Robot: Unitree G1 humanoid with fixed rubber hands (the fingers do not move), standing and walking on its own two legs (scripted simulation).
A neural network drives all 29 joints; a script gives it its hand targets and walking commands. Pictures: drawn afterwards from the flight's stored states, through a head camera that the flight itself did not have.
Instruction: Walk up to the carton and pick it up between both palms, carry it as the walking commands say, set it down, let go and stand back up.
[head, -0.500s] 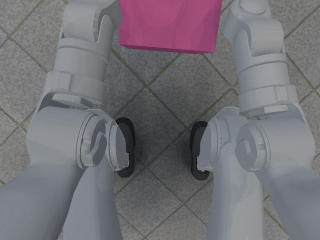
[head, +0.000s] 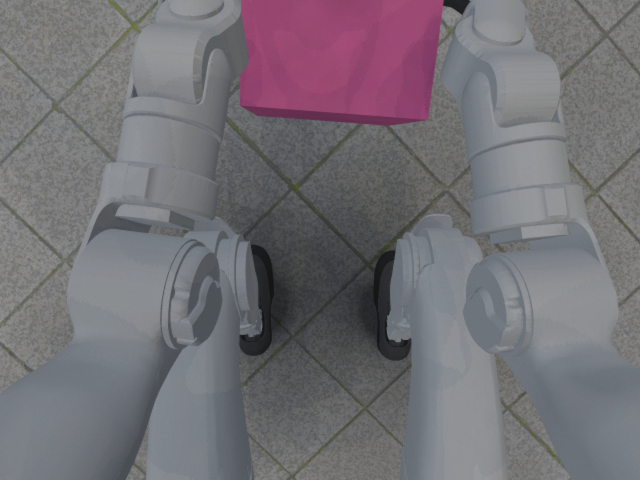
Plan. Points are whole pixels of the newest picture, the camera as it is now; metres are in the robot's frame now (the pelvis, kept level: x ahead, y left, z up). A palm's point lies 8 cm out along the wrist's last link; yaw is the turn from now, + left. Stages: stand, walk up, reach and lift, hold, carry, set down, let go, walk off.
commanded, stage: reach and lift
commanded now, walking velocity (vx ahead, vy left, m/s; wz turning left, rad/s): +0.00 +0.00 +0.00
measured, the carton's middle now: out of the picture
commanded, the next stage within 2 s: none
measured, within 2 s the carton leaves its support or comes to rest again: neither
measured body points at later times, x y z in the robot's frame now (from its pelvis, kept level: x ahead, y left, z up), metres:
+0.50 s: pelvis -0.01 +0.00 +0.05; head +0.28 -0.01 +0.37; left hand +0.55 +0.11 +0.01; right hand +0.54 -0.15 +0.00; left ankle +0.17 +0.12 -0.41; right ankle +0.15 -0.14 -0.41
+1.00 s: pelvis -0.02 +0.00 +0.10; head +0.25 -0.01 +0.45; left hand +0.53 +0.10 +0.07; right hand +0.51 -0.15 +0.07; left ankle +0.17 +0.12 -0.41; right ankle +0.15 -0.14 -0.41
